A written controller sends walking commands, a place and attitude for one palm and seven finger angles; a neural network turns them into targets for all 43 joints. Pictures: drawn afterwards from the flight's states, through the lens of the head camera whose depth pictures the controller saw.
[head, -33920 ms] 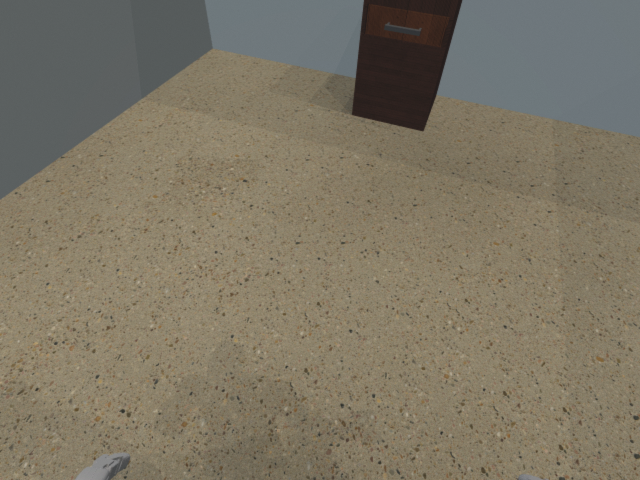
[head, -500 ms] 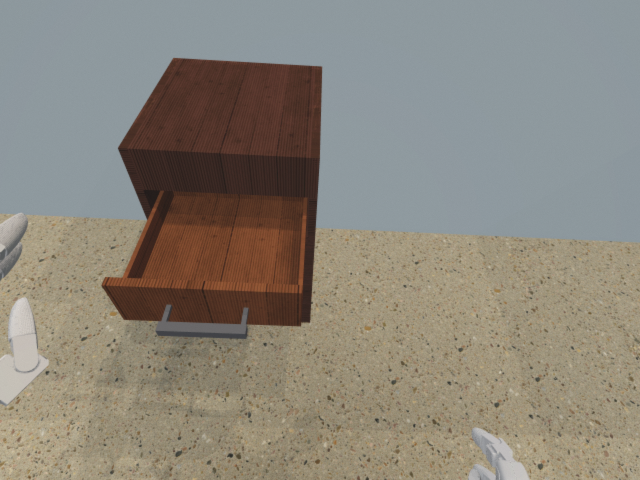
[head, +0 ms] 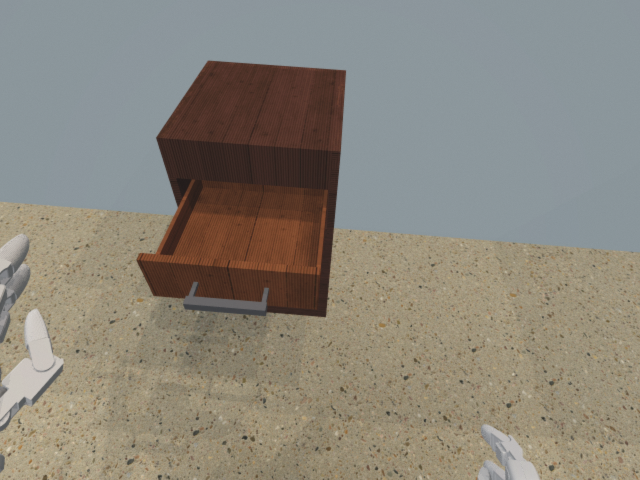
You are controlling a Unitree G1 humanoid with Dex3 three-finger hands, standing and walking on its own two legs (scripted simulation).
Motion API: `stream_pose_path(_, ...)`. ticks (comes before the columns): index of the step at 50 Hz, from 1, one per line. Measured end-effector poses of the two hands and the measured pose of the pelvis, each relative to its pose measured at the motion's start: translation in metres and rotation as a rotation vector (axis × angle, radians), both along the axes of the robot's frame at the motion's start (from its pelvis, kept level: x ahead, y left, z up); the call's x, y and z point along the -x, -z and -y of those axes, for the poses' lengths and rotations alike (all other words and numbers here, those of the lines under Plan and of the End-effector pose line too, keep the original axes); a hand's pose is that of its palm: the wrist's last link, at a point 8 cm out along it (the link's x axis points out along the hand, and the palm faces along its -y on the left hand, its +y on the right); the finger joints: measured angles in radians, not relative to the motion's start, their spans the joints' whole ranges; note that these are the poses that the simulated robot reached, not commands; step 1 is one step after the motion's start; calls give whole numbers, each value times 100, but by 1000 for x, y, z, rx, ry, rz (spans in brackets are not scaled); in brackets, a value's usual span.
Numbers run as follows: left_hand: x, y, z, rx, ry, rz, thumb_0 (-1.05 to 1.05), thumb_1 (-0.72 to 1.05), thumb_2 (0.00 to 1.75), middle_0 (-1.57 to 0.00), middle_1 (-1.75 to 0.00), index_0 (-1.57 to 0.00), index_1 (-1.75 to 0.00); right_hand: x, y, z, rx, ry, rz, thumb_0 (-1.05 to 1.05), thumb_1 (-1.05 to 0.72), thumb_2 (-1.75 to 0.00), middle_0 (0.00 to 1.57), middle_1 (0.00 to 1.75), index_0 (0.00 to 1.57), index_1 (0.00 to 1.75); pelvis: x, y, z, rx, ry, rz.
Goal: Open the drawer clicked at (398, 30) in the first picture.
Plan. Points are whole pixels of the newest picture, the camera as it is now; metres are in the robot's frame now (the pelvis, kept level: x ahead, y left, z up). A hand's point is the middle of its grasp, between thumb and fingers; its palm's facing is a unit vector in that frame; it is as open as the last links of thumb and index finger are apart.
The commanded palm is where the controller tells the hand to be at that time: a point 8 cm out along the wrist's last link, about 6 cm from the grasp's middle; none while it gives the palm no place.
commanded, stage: stop stepping back and stand still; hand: left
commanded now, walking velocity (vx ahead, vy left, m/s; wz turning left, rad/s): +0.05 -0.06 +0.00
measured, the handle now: (228, 297) +0.52 +0.22 -0.23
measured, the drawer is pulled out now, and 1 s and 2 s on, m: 0.27 0.27 0.27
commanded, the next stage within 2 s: let the arm hang, fingers relaxed in 0.18 s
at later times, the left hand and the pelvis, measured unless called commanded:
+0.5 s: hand out of the picture +0.14 +0.19 -0.12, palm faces +0.01 -0.96 -0.27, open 7.4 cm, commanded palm none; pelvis +0.00 +0.00 +0.00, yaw +1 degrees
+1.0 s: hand out of the picture -0.05 +0.17 -0.16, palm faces +0.02 -0.97 -0.22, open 7.4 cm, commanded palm none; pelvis -0.01 -0.01 +0.01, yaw +0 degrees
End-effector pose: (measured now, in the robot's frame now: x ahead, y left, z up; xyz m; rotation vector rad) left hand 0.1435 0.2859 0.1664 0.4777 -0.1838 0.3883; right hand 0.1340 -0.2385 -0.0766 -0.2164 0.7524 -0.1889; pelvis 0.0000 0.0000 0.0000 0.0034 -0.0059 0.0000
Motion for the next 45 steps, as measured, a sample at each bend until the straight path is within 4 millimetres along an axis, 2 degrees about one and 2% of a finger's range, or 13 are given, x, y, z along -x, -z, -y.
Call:
stream_pose_path(4, -5, 10, 10, 36, 29, -38, 1, 89, 89, -20, -30, -20, -30, -2, -1, -7, -7, -16, 9, 2, -91, -90, 20, 30, 21, 30, -1, 0, 0, -9, 6, 6)
stream_pose_path(10, -15, -22, 24, -53, 120, 50, 2, 89, 89, -21, -30, -21, -30, -16, -5, -16, -32, -54, 25, 2, -90, -90, 20, 30, 21, 30, -4, -3, 5, 11, 0, -3)
stream_pose_path(14, -23, -28, 21, -83, 125, 48, 1, 89, 89, -21, -30, -21, -30, -26, -6, -15, -46, -41, 35, 2, -90, -90, 20, 30, 21, 30, -8, -4, 4, 15, 7, -11)
stream_pose_path(16, -35, 0, 14, -84, 123, -51, 1, 89, 89, -21, -30, -20, -30, -29, 2, -11, -63, -63, 30, 2, -90, -90, 20, 30, 21, 30, -8, -2, 2, 10, -3, -28)
stream_pose_path(18, -49, 58, 5, 9, 74, -275, 0, 90, 90, -20, -30, -20, -30, -28, 18, -7, -72, -76, -32, 1, -90, -90, 20, 30, 21, 30, -6, 1, -1, 3, -9, -36)
stream_pose_path(20, -48, 126, 3, 138, 12, -530, 0, 90, 90, -20, -30, -20, -30, -22, 31, -3, -77, -70, -97, 1, -91, -90, 20, 30, 21, 30, -5, 3, -3, 0, -11, -36)
stream_pose_path(24, -1, 240, 33, 350, -23, -983, 0, 91, 90, -19, -30, -19, -30, 9, 41, 2, -67, -39, -221, 1, -91, -90, 20, 29, 20, 30, -4, 5, 0, -10, -11, -10)
stream_pose_path(26, 33, 276, 57, 439, -14, -1155, 1, 91, 89, -19, -30, -19, -29, 31, 42, 3, -52, -23, -296, 1, -91, -90, 20, 29, 20, 30, -3, 3, 3, -11, -10, 4)
stream_pose_path(28, 67, 298, 77, 526, -28, -1272, 0, 93, 89, -20, -30, -19, -30, 55, 42, 5, -37, -11, -379, 1, -91, -90, 20, 29, 20, 30, -1, 1, 5, -6, -12, 12)
stream_pose_path(31, 96, 306, 70, 560, -108, -1317, -4, 101, 89, -20, -30, -20, -30, 89, 43, 5, -25, -9, -509, 1, -91, -90, 20, 29, 20, 30, 4, -2, 10, 3, -22, 18)
stream_pose_path(36, 147, 305, 58, 541, -176, -1462, -3, 99, 89, -20, -30, -20, -30, 130, 51, 2, -52, 24, -631, 1, -91, -90, 20, 29, 20, 30, 7, -6, 9, 11, -21, 25)
stream_pose_path(40, 178, 299, 54, 525, -228, -1547, -1, 95, 89, -20, -30, -20, -30, 150, 59, -7, -93, 47, -668, 1, -91, -90, 19, 29, 20, 30, 9, -7, 8, 10, -16, 32)
stream_pose_path(45, 198, 295, 58, 523, -257, -1594, 0, 93, 89, -20, -30, -20, -30, 166, 66, -20, -140, 59, -692, 1, -91, -90, 19, 29, 20, 30, 11, -7, 7, 7, -9, 38)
